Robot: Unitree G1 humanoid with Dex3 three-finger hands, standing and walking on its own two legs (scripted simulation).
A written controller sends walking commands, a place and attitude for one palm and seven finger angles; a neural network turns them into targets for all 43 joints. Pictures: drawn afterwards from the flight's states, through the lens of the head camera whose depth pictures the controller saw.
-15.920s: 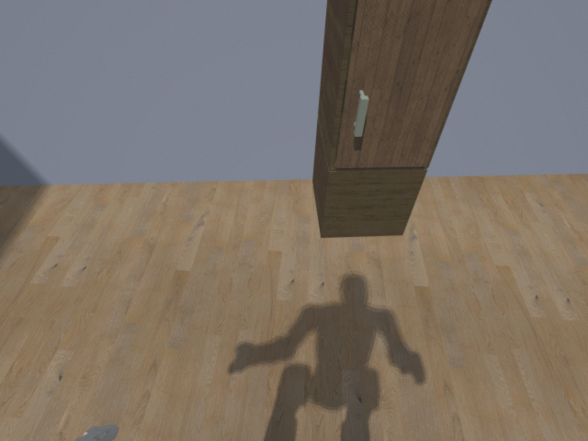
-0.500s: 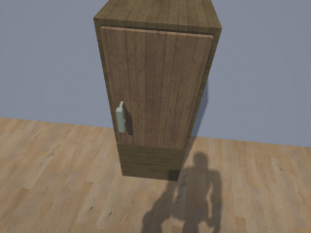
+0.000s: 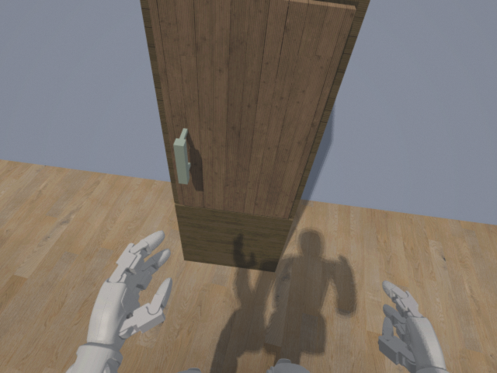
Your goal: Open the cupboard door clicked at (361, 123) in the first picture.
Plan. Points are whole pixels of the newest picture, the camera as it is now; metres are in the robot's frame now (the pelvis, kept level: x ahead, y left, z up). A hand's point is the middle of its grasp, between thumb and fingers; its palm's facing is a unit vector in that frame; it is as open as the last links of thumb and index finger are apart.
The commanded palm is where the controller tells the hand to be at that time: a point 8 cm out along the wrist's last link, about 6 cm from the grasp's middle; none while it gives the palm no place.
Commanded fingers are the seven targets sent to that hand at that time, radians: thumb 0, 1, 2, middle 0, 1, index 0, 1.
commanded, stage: raise the hand with hooked fingers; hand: left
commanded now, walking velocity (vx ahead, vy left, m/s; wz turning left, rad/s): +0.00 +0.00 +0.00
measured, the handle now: (184, 156) +0.60 +0.16 -0.04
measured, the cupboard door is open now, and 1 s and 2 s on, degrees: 0 0 0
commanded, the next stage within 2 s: move the hooked fingers beside the handle in 1.72 s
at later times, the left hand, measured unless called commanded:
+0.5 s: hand (115, 305) +0.23 +0.21 -0.01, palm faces -0.06 -1.00 -0.02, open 11.3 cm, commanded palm +0.19 +0.27 -0.01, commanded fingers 0.00 -0.15 0.45 -0.28 -0.98 -0.28 -0.98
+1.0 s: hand (71, 296) +0.24 +0.28 -0.02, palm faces -0.04 -1.00 -0.07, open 13.8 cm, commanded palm +0.23 +0.33 -0.01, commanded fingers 0.00 -0.50 0.30 -0.30 -1.20 -0.30 -1.20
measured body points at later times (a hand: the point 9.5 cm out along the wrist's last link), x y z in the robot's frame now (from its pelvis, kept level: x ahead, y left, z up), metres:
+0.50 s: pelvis +0.00 -0.02 -0.05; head +0.10 -0.01 +0.39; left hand +0.23 +0.26 -0.01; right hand +0.18 -0.25 -0.14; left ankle +0.01 +0.09 -0.68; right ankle +0.05 -0.11 -0.68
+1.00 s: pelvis -0.01 +0.02 -0.05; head +0.08 +0.05 +0.39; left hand +0.24 +0.34 -0.01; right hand +0.19 -0.22 -0.11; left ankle +0.01 +0.09 -0.68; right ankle +0.05 -0.11 -0.68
